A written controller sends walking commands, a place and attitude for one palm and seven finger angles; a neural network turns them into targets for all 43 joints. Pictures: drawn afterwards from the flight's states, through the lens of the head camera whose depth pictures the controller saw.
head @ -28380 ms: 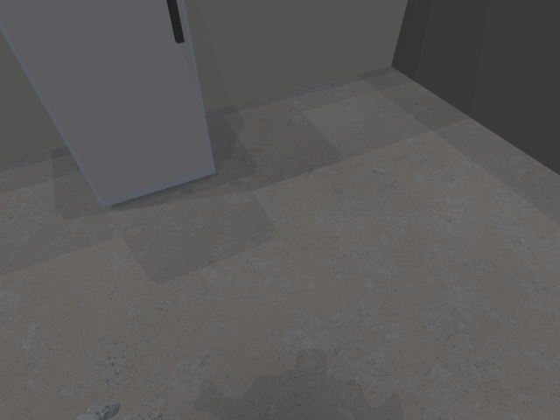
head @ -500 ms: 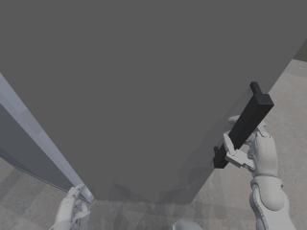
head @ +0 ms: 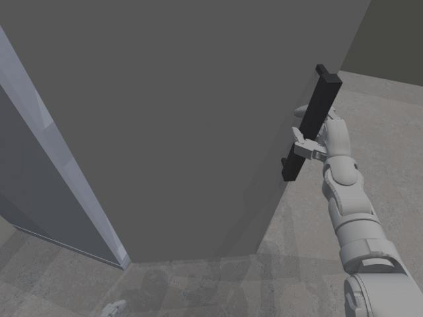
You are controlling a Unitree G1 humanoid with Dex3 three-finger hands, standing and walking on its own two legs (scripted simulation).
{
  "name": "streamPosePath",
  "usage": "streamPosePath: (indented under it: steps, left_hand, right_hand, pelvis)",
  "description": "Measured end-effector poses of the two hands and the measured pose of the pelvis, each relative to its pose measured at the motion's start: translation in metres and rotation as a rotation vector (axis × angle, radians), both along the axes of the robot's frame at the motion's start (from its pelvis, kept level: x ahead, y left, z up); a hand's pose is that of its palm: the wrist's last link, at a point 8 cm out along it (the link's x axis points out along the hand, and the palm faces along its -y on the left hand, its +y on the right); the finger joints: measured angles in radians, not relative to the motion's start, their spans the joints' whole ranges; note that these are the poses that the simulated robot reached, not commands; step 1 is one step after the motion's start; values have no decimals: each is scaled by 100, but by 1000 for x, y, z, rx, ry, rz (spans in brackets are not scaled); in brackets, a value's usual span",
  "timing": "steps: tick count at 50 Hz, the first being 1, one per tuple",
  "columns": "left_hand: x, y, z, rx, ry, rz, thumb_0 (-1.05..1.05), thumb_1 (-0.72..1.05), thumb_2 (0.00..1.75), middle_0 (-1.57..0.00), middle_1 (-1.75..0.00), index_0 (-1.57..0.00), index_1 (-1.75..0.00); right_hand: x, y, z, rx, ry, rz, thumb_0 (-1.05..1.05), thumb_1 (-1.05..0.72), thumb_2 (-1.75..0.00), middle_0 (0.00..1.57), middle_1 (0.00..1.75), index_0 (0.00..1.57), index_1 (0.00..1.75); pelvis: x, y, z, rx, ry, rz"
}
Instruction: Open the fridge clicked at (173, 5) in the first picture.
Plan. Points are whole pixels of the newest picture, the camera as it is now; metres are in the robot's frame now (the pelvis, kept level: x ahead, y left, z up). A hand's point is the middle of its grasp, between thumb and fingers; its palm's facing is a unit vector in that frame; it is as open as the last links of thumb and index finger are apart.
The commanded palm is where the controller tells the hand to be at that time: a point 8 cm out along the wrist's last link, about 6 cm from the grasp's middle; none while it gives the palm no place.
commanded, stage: stop walking and hold the door back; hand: right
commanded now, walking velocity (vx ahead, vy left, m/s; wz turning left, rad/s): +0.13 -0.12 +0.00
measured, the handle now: (302, 129) +0.46 -0.16 +0.12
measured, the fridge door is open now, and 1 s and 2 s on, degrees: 67 66 66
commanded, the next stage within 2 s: loosen the grip on the handle in 0.58 s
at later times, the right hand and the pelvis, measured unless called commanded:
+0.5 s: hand (298, 136) +0.44 -0.15 +0.12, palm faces +0.02 +0.99 -0.17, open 6.3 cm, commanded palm +0.41 -0.21 +0.12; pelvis +0.03 -0.02 +0.00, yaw +5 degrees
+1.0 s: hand (301, 142) +0.42 -0.15 +0.12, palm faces +0.03 +0.99 -0.14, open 11.2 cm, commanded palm +0.40 -0.20 +0.13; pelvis +0.00 -0.04 +0.00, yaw +7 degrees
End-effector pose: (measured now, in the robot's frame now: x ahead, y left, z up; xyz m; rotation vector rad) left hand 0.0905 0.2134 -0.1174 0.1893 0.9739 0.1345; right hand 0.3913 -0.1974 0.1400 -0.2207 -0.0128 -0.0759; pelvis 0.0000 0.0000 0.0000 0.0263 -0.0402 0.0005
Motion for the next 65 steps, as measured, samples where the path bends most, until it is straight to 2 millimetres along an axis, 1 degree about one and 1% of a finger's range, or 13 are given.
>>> streamPosePath:
  steps: [3, 7, 12, 19, 25, 32, 37, 40, 44, 51, 56, 60, 65]
  left_hand:
    - [-16, 23, -4, 41, 30, 68, 1, 91, 90, -21, -30, -21, -30]
    - [-33, 47, 8, 124, 53, 125, 1, 91, 90, -21, -30, -21, -30]
    - [-36, 59, 24, 218, 17, 175, 1, 91, 90, -20, -30, -20, -30]
    - [-9, 18, 33, 121, -31, 178, 1, 91, 90, -20, -30, -20, -30]
    - [29, -12, 20, -2, -88, 110, 1, 90, 90, -20, -30, -20, -30]
    - [62, -12, 22, 36, -124, 52, 1, 90, 90, -21, -30, -21, -30]
    - [67, -5, 45, 70, -182, 49, 1, 90, 90, -21, -30, -21, -30]
    - [60, 2, 61, 76, -264, 44, 1, 90, 90, -21, -30, -21, -30]
    - [39, 13, 63, 86, -292, 69, 1, 90, 90, -21, -30, -21, -30]
    - [-17, 21, 38, 87, -148, 126, 1, 90, 90, -20, -30, -20, -30]
    - [-46, 17, 22, 70, -52, 160, 1, 90, 90, -20, -30, -20, -30]
    - [-52, 14, 17, 58, -23, 173, 2, 90, 90, -20, -30, -20, -30]
    - [-40, 14, 16, 50, -33, 161, 2, 90, 90, -21, -30, -20, -30]
  right_hand:
    - [8, 2, -1, 12, 9, -11, -1, -59, -81, 45, 140, 38, 140]
    - [21, 1, -2, 36, 24, 10, -2, -60, -80, 44, 139, 40, 140]
    - [35, 0, -6, 85, -22, 61, 0, -61, -79, 44, 140, 41, 140]
    - [33, 0, -9, 98, -69, 96, 0, -65, -76, 45, 140, 34, 140]
    - [22, -1, -10, 47, -103, 78, -3, -64, -76, 45, 140, 31, 140]
    - [17, -2, -10, 65, -99, 82, -3, -62, -78, 46, 140, 34, 140]
    - [27, -7, -7, 42, -59, 138, -5, -54, -77, 46, 140, 37, 140]
    - [28, -10, -7, 121, -19, 125, -5, -49, -75, 45, 139, 39, 140]
    - [21, -8, -10, 129, -59, 89, -3, -34, -66, 42, 137, 36, 136]
    - [8, -7, -16, 62, -135, 80, -1, 16, -40, 42, 136, 34, 134]
    - [10, -8, -20, 61, -112, 82, -1, 39, -28, 40, 133, 35, 131]
    - [10, -10, -21, 63, -117, 92, -1, 48, -23, 42, 131, 33, 126]
    - [9, -9, -22, 74, -122, 94, -1, 53, -21, 39, 127, 30, 121]
  pelvis:
    - [-3, -3, 0, 0, -15, 1]
    - [1, -11, 5, -23, -20, 7]
    - [11, -30, -1, -18, -17, 20]
    - [20, -34, 9, 6, 12, 72]
    - [26, -24, 5, -2, 23, 91]
    - [27, -30, 2, -7, 27, 74]
    - [22, -36, 7, -33, 39, 89]
    - [19, -39, 9, -35, 56, 95]
    - [12, -42, 4, -33, 64, 112]
    - [1, -39, -3, -36, 78, 114]
    - [-1, -36, -3, -36, 84, 116]
    - [2, -34, -2, -35, 90, 120]
    - [9, -32, -1, -34, 97, 119]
